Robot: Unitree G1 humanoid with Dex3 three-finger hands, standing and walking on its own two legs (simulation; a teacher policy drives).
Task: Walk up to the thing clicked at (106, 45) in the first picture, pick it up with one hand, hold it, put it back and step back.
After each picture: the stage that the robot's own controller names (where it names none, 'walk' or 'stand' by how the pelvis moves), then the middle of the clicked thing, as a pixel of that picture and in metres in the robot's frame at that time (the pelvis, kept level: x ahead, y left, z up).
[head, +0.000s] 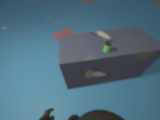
stand; (107, 47) +0.78 -0.15 -0.07
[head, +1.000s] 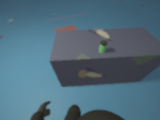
walk; (103, 46) +0.72 -0.09 -0.03
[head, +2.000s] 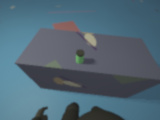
walk; (79, 56) +0.51 +0.13 -0.03
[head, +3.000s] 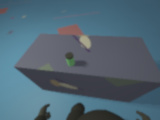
stand; (70, 59) +0.49 +0.22 -0.03
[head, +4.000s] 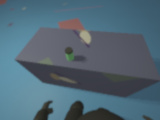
stand; (69, 54) +0.53 +0.23 -0.05
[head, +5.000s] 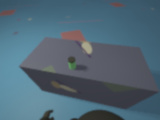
stand; (72, 63) +0.51 +0.20 -0.07
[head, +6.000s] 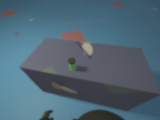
stand; (72, 64) +0.50 +0.19 -0.07
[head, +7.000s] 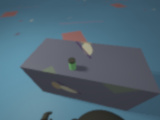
stand; (72, 64) +0.51 +0.20 -0.07
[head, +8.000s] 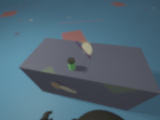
rise first; (71, 64) +0.50 +0.20 -0.07
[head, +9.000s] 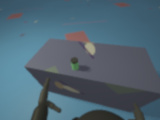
rise first; (74, 63) +0.51 +0.20 -0.07
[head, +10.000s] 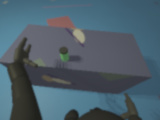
go down; (64, 54) +0.54 +0.19 -0.04
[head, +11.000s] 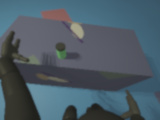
go down; (61, 51) +0.52 +0.19 +0.00
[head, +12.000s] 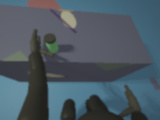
close in; (51, 43) +0.53 +0.20 +0.04
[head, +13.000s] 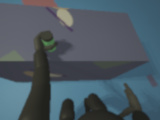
lift; (49, 42) +0.54 +0.20 +0.04
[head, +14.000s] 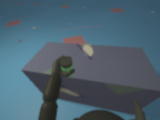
lift; (67, 67) +0.31 +0.16 +0.16
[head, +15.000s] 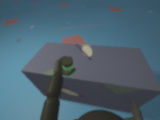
hold; (68, 67) +0.33 +0.16 +0.14
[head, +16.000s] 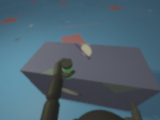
hold; (67, 69) +0.33 +0.17 +0.12
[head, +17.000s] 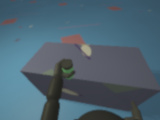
hold; (68, 69) +0.32 +0.16 +0.12
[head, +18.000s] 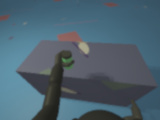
crouch; (67, 60) +0.40 +0.17 +0.12
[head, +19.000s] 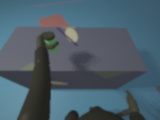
lower; (51, 42) +0.52 +0.21 +0.12
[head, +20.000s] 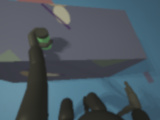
lower; (44, 39) +0.55 +0.21 +0.04
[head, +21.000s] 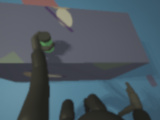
lower; (46, 42) +0.54 +0.21 +0.03
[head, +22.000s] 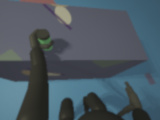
lower; (45, 40) +0.54 +0.21 +0.04
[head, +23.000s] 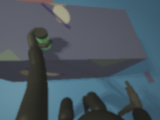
lower; (43, 39) +0.55 +0.21 +0.04
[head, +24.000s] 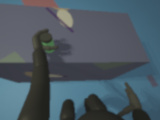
open; (48, 43) +0.54 +0.21 +0.03
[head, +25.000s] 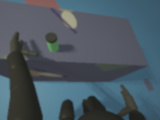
sink last; (52, 43) +0.54 +0.20 +0.02
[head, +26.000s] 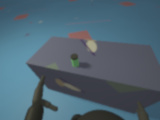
sink last; (75, 60) +0.53 +0.21 -0.03
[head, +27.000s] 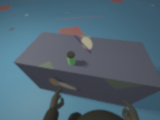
stand; (71, 58) +0.52 +0.19 -0.02
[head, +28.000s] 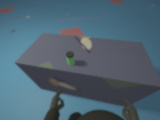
stand; (70, 58) +0.53 +0.20 -0.02
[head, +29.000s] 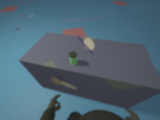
stand; (73, 58) +0.53 +0.19 -0.03
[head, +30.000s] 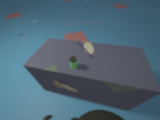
stand; (73, 62) +0.53 +0.20 -0.07
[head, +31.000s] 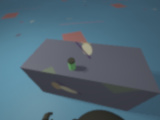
stand; (71, 64) +0.51 +0.20 -0.07
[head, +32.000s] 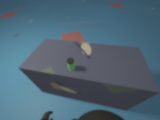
stand; (71, 64) +0.51 +0.21 -0.07
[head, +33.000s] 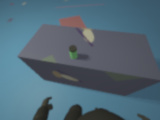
walk; (73, 52) +0.55 +0.19 -0.06
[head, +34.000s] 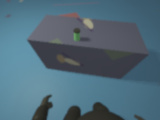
walk; (77, 34) +0.79 +0.17 -0.05
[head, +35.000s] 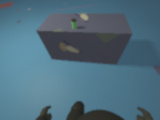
stand; (74, 23) +1.10 +0.31 -0.04
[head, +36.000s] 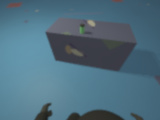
stand; (82, 28) +1.13 +0.18 -0.06
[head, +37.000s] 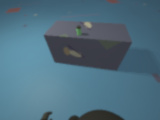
stand; (78, 30) +1.15 +0.21 -0.07
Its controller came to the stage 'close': yes
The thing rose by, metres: 0.20
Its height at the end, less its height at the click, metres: +0.00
